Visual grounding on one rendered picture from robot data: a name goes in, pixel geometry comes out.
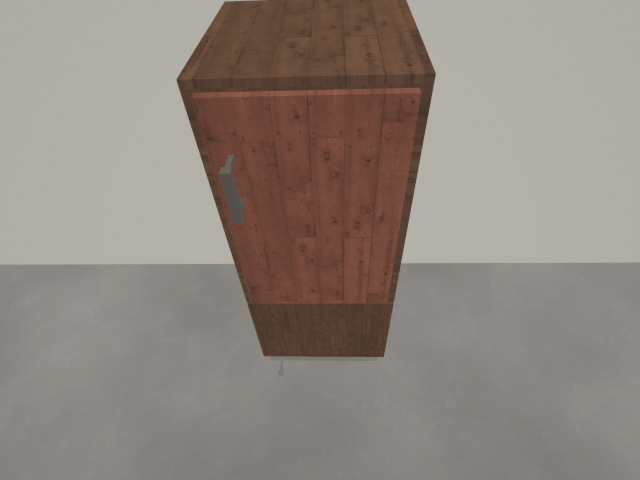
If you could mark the cupboard door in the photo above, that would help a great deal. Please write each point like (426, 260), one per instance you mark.
(323, 174)

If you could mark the handle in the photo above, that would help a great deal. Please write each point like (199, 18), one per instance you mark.
(235, 204)

